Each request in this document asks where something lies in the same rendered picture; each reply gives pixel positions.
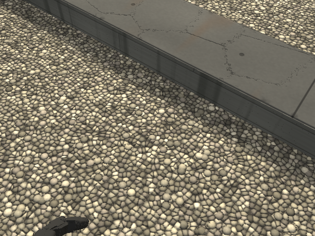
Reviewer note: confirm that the robot left hand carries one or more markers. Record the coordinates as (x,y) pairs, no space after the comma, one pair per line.
(63,225)

